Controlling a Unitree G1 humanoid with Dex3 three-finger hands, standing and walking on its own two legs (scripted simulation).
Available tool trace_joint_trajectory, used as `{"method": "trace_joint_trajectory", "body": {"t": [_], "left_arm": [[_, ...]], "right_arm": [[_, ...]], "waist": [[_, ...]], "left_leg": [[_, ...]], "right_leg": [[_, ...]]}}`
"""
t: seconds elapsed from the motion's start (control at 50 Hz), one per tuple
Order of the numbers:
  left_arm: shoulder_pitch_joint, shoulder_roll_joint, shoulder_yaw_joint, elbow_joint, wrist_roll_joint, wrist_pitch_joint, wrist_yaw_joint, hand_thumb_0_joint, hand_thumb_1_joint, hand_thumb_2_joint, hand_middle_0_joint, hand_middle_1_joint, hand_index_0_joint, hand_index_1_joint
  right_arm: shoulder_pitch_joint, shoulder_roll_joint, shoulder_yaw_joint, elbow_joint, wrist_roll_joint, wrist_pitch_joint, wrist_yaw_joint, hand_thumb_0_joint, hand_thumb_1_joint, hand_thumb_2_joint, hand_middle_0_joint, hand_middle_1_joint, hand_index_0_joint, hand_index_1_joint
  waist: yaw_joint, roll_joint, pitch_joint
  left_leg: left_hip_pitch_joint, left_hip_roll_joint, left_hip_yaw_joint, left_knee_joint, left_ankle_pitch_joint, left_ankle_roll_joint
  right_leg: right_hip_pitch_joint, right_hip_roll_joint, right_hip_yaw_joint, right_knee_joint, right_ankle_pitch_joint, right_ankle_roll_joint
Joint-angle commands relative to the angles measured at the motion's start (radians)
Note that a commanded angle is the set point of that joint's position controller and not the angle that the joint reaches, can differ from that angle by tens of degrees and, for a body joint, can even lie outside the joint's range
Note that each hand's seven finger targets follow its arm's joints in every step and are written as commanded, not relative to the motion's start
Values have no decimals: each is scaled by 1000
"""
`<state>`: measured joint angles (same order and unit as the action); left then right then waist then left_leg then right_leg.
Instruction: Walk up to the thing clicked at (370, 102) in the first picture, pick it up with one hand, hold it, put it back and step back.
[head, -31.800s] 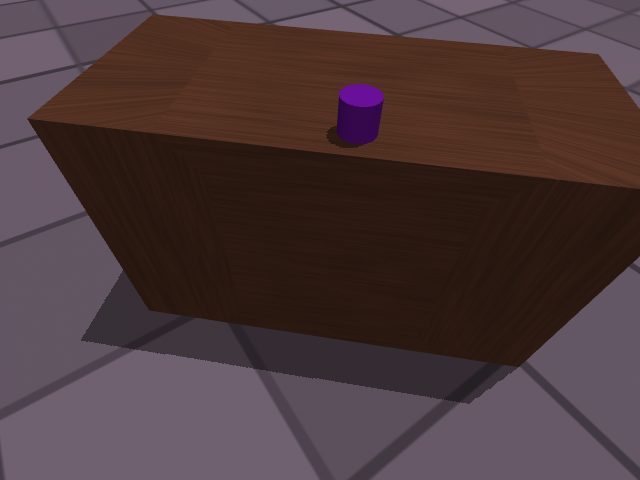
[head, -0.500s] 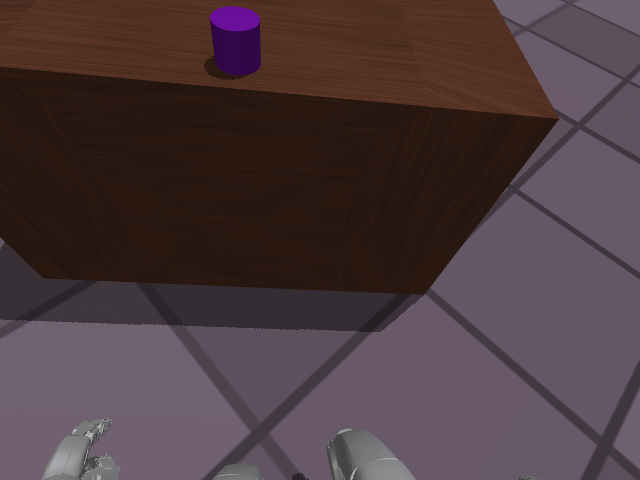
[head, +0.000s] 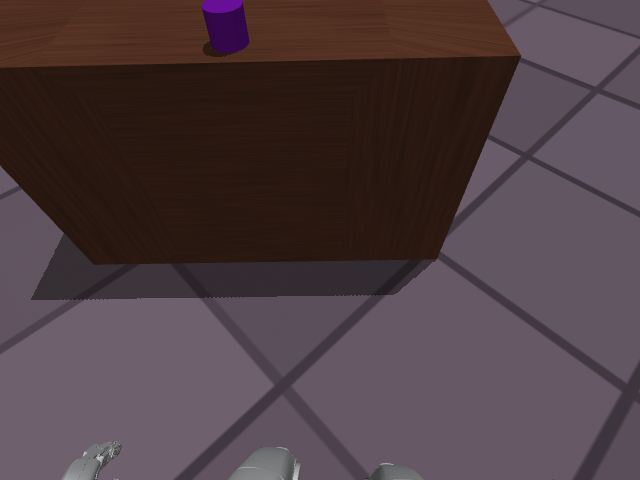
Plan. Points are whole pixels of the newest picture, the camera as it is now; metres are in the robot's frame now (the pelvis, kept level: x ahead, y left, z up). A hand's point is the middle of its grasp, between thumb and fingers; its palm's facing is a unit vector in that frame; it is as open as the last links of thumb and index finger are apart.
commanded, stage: step back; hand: left
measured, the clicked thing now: (226, 24) +0.97 +0.24 +0.08
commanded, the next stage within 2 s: stand in 1.30 s
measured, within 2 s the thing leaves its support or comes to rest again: neither
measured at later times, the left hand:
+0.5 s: hand out of the picture -0.09 +0.23 -0.15, palm faces +0.02 -0.93 -0.37, open 7.4 cm
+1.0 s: hand out of the picture -0.03 +0.24 -0.14, palm faces +0.01 -0.91 -0.41, open 7.4 cm
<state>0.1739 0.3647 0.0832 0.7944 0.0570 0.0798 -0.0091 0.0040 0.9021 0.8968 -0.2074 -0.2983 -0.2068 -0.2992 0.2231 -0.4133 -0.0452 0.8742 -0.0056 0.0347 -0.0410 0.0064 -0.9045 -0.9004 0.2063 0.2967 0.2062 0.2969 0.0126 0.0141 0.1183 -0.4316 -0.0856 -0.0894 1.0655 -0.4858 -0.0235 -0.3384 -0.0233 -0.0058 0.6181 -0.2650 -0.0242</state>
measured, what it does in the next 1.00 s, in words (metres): walks backwards: left foot, then right foot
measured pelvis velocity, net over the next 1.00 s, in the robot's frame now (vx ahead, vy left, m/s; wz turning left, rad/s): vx -0.09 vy -0.04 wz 0.01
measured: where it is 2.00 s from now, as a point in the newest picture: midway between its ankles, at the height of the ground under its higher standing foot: outside the picture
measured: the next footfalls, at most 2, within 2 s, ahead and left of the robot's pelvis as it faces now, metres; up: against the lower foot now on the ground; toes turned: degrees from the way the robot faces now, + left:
left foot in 0.10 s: -0.03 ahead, +0.10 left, +0.00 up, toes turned +1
right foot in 0.40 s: -0.05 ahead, -0.16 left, +0.00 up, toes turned -1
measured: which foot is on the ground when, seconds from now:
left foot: up 0.00-0.08, down 0.10-1.00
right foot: down 0.00-0.12, up 0.14-0.38, down 0.40-1.00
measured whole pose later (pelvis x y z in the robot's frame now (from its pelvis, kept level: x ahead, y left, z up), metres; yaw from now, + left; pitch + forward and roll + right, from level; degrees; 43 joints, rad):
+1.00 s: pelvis -0.09 -0.04 +0.00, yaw +1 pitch -2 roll +0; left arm 0.19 0.37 0.05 1.01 0.04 -0.03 0.00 0.00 0.91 0.90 -0.20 -0.30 -0.20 -0.30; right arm 0.19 -0.36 -0.05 1.01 -0.01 0.02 0.01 0.01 -0.90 -0.90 0.21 0.30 0.21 0.30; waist 0.01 0.03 0.05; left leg -0.31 0.01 -0.03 0.70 -0.43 -0.01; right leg -0.23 -0.01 -0.03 0.59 -0.32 -0.01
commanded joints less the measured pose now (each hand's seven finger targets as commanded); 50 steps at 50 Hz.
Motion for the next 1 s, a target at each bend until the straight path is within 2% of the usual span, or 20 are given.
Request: {"method": "trace_joint_trajectory", "body": {"t": [0.0, 0.06, 0.1, 0.12, 0.14, 0.2, 0.28, 0.36, 0.4, 0.42, 0.46, 0.56, 0.62, 0.66, 0.7, 0.86, 0.88, 0.92, 0.94, 0.98], "left_arm": [[-33, 234, 68, -122, 3, -24, 36, 0, 900, 900, -200, -300, -200, -300], [-26, 230, 55, -116, -21, -8, 24, 0, 900, 900, -200, -300, -200, -300], [7, 154, 29, -128, -32, -8, 14, 0, 900, 900, -200, -300, -200, -300], [-81, 212, 49, -134, -32, -8, 24, 0, 900, 900, -200, -300, -200, -300], [-110, 248, 59, -131, -30, -3, 23, 0, 900, 900, -200, -300, -200, -300], [-28, 214, 53, -62, -42, -9, 6, 0, 900, 900, -200, -300, -200, -300], [-35, 185, 31, -35, -35, -44, -15, 0, 900, 900, -200, -300, -200, -300], [93, 180, 30, 70, -27, -104, 12, 0, 900, 900, -200, -300, -200, -300], [123, 295, 60, 91, 1, -128, 25, 0, 900, 900, -200, -300, -200, -300], [41, 354, 74, 64, -2, -127, 27, 0, 900, 900, -200, -300, -200, -300], [-72, 330, 58, 43, -12, -129, 19, 0, 900, 900, -200, -300, -200, -300], [17, 301, 43, 86, -20, -140, 14, 0, 900, 900, -200, -300, -200, -300], [-15, 252, 13, 81, -31, -124, 13, 0, 900, 900, -200, -300, -200, -300], [11, 169, -18, 77, -47, -118, 11, 0, 900, 900, -200, -300, -200, -300], [24, 256, 8, 101, -45, -111, 23, 0, 900, 900, -200, -300, -200, -300], [116, 189, 15, 186, -36, -126, 20, 0, 900, 900, -200, -300, -200, -300], [126, 214, 25, 191, -30, -129, 26, 0, 900, 900, -200, -300, -200, -300], [53, 324, 43, 163, -16, -135, 33, 0, 900, 900, -200, -300, -200, -300], [-59, 342, 41, 131, -14, -135, 29, 0, 900, 900, -200, -300, -200, -300], [-142, 274, 25, 109, -24, -134, 27, 0, 900, 900, -200, -300, -200, -300]], "right_arm": [[16, -140, -38, -94, -21, -47, -16, 0, -900, -900, 200, 300, 200, 300], [86, -140, -51, -41, -30, -60, -8, 0, -900, -900, 200, 300, 200, 300], [57, -271, -87, -46, -48, -56, -8, 0, -900, -900, 200, 300, 200, 300], [14, -363, -94, -72, -45, -51, -2, 0, -900, -900, 200, 300, 200, 300], [-71, -366, -100, -101, -42, -61, -15, 0, -900, -900, 200, 300, 200, 300], [-125, -216, -51, -99, -47, -70, -18, 0, -900, -900, 200, 300, 200, 300], [-52, -202, -63, -60, -44, -66, 10, 0, -900, -900, 200, 300, 200, 300], [-62, -214, -66, -59, -44, -31, 32, 0, -900, -900, 200, 300, 200, 300], [-69, -91, -32, -93, -29, -32, 36, 0, -900, -900, 200, 300, 200, 300], [-114, -132, -45, -95, -40, -33, 30, 0, -900, -900, 200, 300, 200, 300], [-108, -197, -71, -54, -30, -43, 40, 0, -900, -900, 200, 300, 200, 300], [-129, -147, -55, -39, -29, -61, 61, 0, -900, -900, 200, 300, 200, 300], [-52, -140, -65, 13, -26, -74, 55, 0, -900, -900, 200, 300, 200, 300], [-10, -221, -86, 28, -33, -82, 43, 0, -900, -900, 200, 300, 200, 300], [-27, -295, -105, 28, -31, -72, 50, 0, -900, -900, 200, 300, 200, 300], [-170, -157, -50, 14, -16, -54, 50, 0, -900, -900, 200, 300, 200, 300], [-174, -121, -37, 10, -7, -50, 48, 0, -900, -900, 200, 300, 200, 300], [-144, -83, -25, 18, -6, -45, 38, 0, -900, -900, 200, 300, 200, 300], [-97, -127, -41, 50, -11, -42, 33, 0, -900, -900, 200, 300, 200, 300], [-51, -131, -36, 88, -6, -54, 39, 0, -900, -900, 200, 300, 200, 300]], "waist": [[26, -272, -181], [7, -161, -230], [27, 185, -212], [-24, 197, -172], [-12, 218, -108], [49, 78, -112], [-27, 179, -108], [16, 167, -156], [28, -147, -123], [43, -108, -53], [-10, -100, 47], [21, -185, -20], [-31, -141, -83], [-43, 104, -146], [-33, 123, -121], [54, 117, -123], [68, 54, -136], [49, -148, -95], [13, -138, -54], [-31, -118, -58]], "left_leg": [[-57, 83, 39, -346, -37, 9], [169, 38, 133, -731, 293, 27], [369, 346, -334, -731, 415, 151], [155, 504, -459, -736, 408, 311], [4, 578, -528, -772, 393, 363], [94, 328, -124, -648, 577, 233], [236, 245, -107, -695, 23, 181], [195, 238, -28, -509, 113, 174], [-169, 97, 63, -239, 3, 53], [-177, 121, 12, -217, -61, 28], [-3, 158, -24, -199, -8, 24], [42, 121, 75, -388, 74, 22], [290, 82, 96, -625, 221, 41], [436, 312, -270, -741, 135, 137], [260, 441, -404, -826, -181, 273], [65, 251, -58, -646, 141, 115], [27, 216, -13, -551, 195, 79], [-55, 68, 32, -324, -15, 19], [35, 109, 4, -266, -59, 14], [117, 129, 33, -410, 27, 23]], "right_leg": [[339, -233, 198, -71, 464, -183], [265, -172, 131, 82, 365, -121], [-165, 10, 21, 288, -174, -12], [-126, 34, 81, 433, -364, 19], [-61, -17, 176, 584, -354, 17], [-72, 69, 178, 585, -226, 9], [-59, 39, 56, 158, -246, 34], [199, 57, -13, -355, -81, 10], [366, -177, 452, -346, -125, -72], [170, -320, 550, -372, -377, -176], [-70, -305, 489, -365, -449, -191], [78, -203, 284, -272, -51, -138], [18, -133, 142, -117, 137, -75], [-162, 7, 32, 132, -40, -2], [-97, -14, 42, 272, -346, -12], [232, 19, -37, -184, -10, -1], [284, -18, 42, -222, 22, -17], [182, -301, 429, -380, -204, -138], [38, -361, 449, -363, -241, -198], [58, -266, 263, -265, -5, -155]]}}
